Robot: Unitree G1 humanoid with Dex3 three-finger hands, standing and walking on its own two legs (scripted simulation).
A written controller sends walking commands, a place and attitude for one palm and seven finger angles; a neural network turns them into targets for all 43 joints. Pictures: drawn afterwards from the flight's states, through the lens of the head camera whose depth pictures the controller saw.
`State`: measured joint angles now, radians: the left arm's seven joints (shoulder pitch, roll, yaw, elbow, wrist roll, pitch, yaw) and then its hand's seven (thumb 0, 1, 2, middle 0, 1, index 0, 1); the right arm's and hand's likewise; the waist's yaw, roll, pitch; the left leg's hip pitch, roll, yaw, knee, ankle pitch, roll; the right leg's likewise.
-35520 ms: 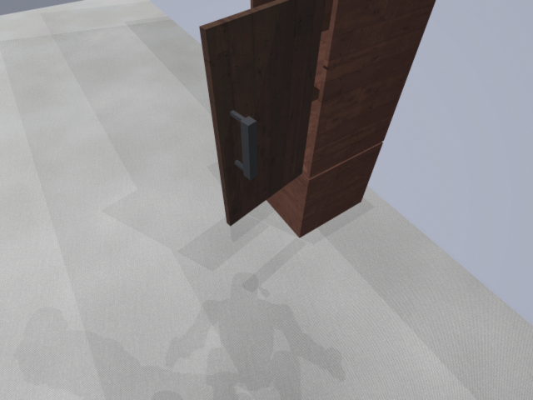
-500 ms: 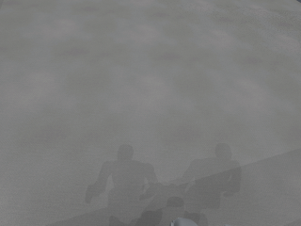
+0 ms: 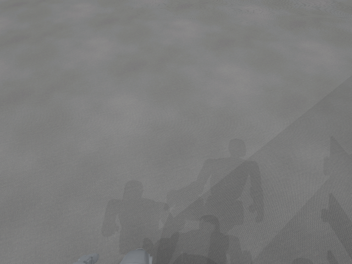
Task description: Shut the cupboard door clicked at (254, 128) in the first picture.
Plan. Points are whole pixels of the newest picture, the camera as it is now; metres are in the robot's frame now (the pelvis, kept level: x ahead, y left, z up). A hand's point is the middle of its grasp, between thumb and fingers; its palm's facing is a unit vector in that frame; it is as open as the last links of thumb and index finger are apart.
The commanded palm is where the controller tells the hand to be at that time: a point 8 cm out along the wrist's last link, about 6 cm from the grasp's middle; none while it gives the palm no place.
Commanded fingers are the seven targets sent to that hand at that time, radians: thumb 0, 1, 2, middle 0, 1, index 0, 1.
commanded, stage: turn to face it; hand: left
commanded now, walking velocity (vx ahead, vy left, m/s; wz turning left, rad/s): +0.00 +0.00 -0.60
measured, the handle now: out of the picture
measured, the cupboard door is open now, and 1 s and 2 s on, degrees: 64 64 64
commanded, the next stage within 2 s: none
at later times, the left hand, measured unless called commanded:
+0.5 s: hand out of the picture +0.14 +0.21 -0.16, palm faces -0.28 -0.93 -0.22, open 7.4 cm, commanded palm none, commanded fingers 0.00 0.90 0.90 -0.20 -0.30 -0.20 -0.30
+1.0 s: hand (130, 254) +0.17 +0.14 -0.17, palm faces -0.52 -0.83 -0.21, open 7.4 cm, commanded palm none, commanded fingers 0.00 0.90 0.90 -0.20 -0.30 -0.20 -0.30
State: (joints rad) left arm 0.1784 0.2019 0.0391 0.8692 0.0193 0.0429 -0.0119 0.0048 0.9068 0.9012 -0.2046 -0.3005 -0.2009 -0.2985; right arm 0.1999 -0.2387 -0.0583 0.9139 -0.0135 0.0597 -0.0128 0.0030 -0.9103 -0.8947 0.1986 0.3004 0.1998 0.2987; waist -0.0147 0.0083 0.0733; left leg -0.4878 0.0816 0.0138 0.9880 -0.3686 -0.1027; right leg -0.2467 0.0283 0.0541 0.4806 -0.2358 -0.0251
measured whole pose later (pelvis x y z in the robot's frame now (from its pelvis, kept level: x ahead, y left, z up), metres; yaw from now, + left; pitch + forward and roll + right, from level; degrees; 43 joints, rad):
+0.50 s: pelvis +0.00 +0.03 +0.00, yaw -19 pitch +0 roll -2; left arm 0.18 0.26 0.09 0.90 0.02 0.09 -0.04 0.01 0.91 0.90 -0.20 -0.30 -0.19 -0.30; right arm 0.22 -0.21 -0.04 0.90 -0.02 0.02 -0.02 0.00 -0.90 -0.89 0.20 0.30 0.21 0.30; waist 0.00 0.00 0.09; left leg -0.22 0.16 0.24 0.52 -0.28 -0.01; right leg -0.38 -0.04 -0.06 0.84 -0.43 0.05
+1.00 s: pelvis +0.00 +0.01 +0.00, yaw -35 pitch +1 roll +0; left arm 0.21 0.22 0.06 0.90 0.02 0.05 -0.01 0.01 0.91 0.90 -0.21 -0.30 -0.20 -0.30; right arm 0.15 -0.23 -0.05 0.89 0.00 0.05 -0.02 0.00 -0.91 -0.89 0.20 0.30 0.20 0.30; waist 0.03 -0.03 0.07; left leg -0.37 0.04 0.01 0.72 -0.38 -0.09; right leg -0.28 0.07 0.12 0.50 -0.23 -0.03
